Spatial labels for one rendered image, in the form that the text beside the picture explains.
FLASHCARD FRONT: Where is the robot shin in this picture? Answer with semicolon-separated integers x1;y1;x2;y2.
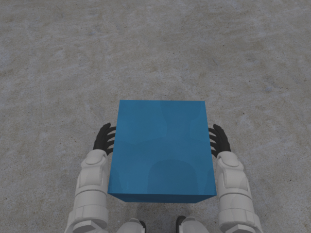
129;218;142;226
182;217;196;223

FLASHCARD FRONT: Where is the carton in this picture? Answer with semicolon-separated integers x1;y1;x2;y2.
107;100;217;203

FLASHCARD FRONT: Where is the left robot forearm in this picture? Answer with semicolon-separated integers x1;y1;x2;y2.
64;149;108;233

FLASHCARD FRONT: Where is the right robot forearm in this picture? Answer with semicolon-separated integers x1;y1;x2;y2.
215;151;263;233

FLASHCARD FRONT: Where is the right robot shin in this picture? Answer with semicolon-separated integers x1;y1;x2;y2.
182;217;196;223

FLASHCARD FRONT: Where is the left robot hand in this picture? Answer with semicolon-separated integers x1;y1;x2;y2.
93;123;116;156

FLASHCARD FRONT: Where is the left robot shin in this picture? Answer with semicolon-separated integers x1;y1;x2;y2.
129;218;142;226

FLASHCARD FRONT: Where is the right robot hand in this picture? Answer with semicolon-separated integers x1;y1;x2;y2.
208;124;231;158

